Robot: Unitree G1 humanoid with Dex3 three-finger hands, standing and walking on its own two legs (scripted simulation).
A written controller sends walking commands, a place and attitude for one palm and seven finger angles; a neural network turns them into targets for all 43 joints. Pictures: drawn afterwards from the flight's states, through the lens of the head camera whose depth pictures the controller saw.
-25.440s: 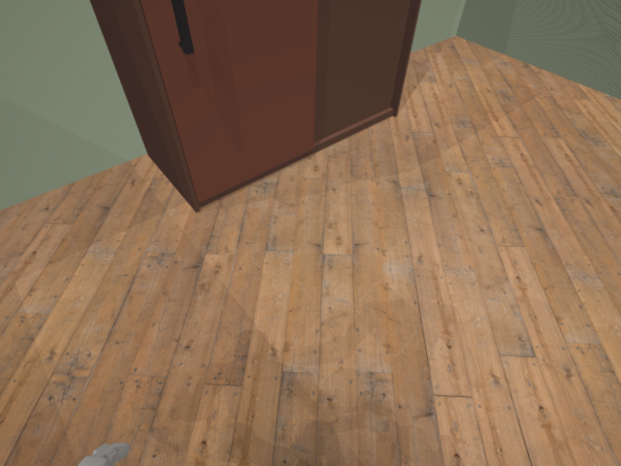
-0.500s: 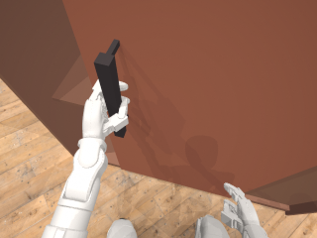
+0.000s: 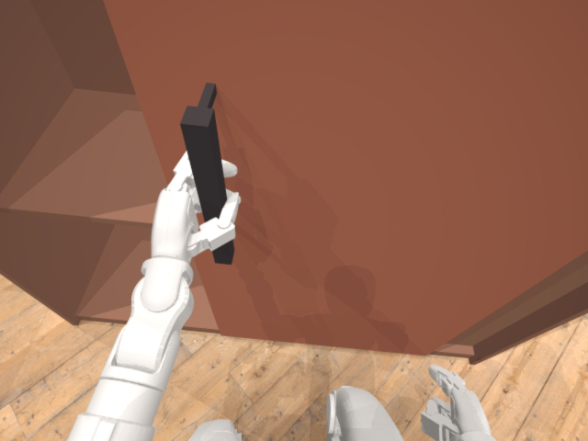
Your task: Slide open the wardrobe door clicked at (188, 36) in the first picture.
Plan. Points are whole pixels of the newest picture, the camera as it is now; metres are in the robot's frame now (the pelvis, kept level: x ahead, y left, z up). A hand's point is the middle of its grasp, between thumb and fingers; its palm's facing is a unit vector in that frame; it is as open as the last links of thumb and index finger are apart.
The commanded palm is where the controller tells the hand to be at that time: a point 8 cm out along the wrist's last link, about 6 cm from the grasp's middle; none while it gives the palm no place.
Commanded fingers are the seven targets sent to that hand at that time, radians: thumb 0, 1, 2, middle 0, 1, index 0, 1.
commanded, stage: step sideways, sliding the door along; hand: left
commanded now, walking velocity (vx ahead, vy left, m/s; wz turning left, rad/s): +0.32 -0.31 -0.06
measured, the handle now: (218, 190) +0.40 +0.14 +0.09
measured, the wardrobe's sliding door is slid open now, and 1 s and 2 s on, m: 0.48 0.55 0.55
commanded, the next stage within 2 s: stop walking and hold the door there in 0.52 s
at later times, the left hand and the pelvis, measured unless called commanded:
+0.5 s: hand (292, 222) +0.35 +0.04 +0.10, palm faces +0.32 -0.95 -0.02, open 6.2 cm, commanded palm +0.31 +0.01 +0.10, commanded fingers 0.00 0.90 0.90 -0.45 -1.40 -0.45 -1.40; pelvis +0.00 -0.15 -0.02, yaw +0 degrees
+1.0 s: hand (283, 223) +0.35 +0.05 +0.09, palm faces +0.46 -0.82 -0.35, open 6.3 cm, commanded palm +0.31 +0.08 +0.07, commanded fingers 0.00 0.90 0.90 -0.45 -1.40 -0.45 -1.40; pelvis +0.03 -0.25 -0.01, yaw -4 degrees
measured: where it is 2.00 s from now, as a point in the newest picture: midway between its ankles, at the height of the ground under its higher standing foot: outside the picture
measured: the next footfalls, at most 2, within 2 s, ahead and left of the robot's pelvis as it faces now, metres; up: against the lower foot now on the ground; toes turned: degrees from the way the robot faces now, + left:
right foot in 0.22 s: +0.04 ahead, -0.28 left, +0.00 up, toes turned -7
left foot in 0.46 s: +0.08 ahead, -0.07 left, +0.00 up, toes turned +7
